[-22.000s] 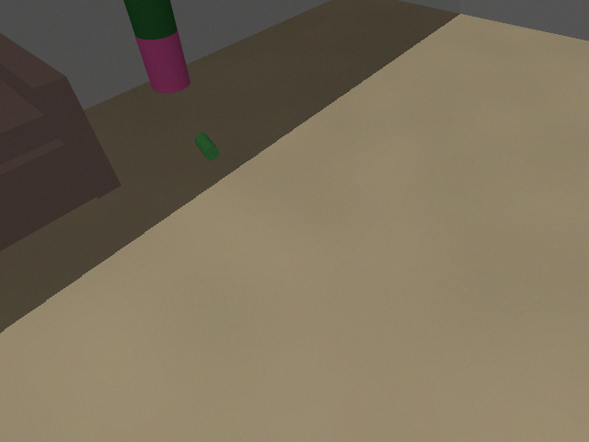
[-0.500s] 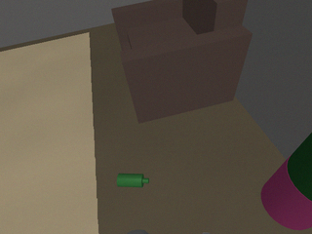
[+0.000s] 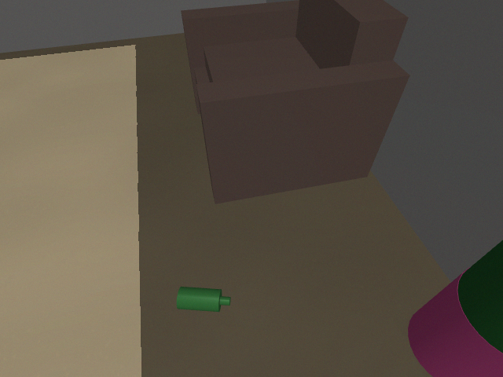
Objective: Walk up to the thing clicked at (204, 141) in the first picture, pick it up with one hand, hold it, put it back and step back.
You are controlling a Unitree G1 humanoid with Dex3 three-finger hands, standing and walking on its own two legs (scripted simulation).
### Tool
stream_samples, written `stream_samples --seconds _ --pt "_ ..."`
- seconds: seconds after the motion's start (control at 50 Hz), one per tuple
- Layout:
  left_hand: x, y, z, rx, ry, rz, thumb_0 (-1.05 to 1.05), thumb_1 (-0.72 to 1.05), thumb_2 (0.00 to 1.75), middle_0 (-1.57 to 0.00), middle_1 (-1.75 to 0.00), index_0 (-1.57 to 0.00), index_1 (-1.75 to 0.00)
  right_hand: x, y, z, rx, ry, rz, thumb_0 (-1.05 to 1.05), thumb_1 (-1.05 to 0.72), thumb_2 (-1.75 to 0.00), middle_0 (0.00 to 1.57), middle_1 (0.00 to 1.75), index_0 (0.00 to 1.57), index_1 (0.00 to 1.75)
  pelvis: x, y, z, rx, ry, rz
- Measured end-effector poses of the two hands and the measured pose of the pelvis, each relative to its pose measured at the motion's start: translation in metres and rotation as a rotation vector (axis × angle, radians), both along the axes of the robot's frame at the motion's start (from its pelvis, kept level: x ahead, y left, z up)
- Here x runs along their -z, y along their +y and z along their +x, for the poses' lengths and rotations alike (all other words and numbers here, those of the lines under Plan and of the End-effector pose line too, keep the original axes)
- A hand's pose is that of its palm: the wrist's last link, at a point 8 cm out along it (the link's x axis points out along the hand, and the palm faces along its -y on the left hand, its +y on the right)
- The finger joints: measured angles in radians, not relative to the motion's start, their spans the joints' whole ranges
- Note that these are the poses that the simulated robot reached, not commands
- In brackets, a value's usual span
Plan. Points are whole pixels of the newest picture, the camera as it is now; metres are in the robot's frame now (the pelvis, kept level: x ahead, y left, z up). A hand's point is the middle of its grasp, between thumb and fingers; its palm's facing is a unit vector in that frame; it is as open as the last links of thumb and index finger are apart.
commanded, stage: walk up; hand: left
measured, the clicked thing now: (204, 299) +0.51 +0.22 -0.71
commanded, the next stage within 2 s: stand in 1.02 s
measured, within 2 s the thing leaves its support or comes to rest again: neither
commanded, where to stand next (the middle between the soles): +0.12 +0.01 m, yaw -2 degrees
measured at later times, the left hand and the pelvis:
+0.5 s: hand out of the picture +0.10 +0.26 -0.13, palm faces -0.04 -0.93 -0.37, open 7.4 cm; pelvis +0.01 +0.00 +0.02, yaw -1 degrees
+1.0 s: hand out of the picture +0.12 +0.26 -0.13, palm faces -0.06 -0.93 -0.35, open 7.4 cm; pelvis +0.02 +0.00 +0.02, yaw -1 degrees
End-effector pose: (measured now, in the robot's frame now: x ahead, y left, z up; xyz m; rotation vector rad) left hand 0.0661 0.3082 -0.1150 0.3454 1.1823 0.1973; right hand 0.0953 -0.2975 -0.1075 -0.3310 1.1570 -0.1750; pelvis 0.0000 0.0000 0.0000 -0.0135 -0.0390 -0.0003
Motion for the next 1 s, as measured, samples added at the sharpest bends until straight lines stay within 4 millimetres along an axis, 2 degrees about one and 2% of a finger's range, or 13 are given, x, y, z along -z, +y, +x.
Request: stream_samples --seconds 0.12,0.3,0.42,0.72,1.0 --pt "-0.006 0.001 0.002 -0.020 0.017 -0.002 0.01 0.90 0.90 -0.21 -0.30 -0.21 -0.30 -0.004 0.005 0.013 -0.004 0.000 0.015 0.00 -0.90 -0.90 0.20 0.30 0.20 0.30 -0.008 0.000 0.006 0.002 -0.001 0.000" --pt "-0.019 0.001 0.008 -0.020 0.038 0.018 0.01 0.90 0.90 -0.21 -0.30 -0.21 -0.30 -0.007 0.001 0.023 0.017 -0.006 0.029 0.00 -0.90 -0.90 0.20 0.30 0.20 0.30 -0.016 -0.001 0.008 0.009 0.000 0.011" --pt "-0.024 -0.004 0.018 -0.010 0.036 0.013 0.01 0.90 0.90 -0.21 -0.30 -0.21 -0.30 -0.008 -0.003 0.016 0.038 0.020 0.031 0.00 -0.90 -0.90 0.20 0.30 0.20 0.30 -0.020 -0.002 0.010 0.013 0.003 0.014" --pt "-0.024 -0.011 0.049 0.024 0.002 -0.018 0.01 0.90 0.90 -0.21 -0.30 -0.21 -0.30 -0.010 -0.002 -0.017 0.099 0.091 0.021 0.00 -0.90 -0.90 0.20 0.30 0.20 0.30 -0.024 0.003 0.017 0.022 0.003 0.016" --pt "-0.024 -0.009 0.052 0.026 0.006 -0.013 0.01 0.90 0.90 -0.21 -0.30 -0.21 -0.30 -0.010 0.002 -0.013 0.103 0.072 0.027 0.00 -0.90 -0.90 0.20 0.30 0.20 0.30 -0.024 0.005 0.020 0.024 0.002 0.016"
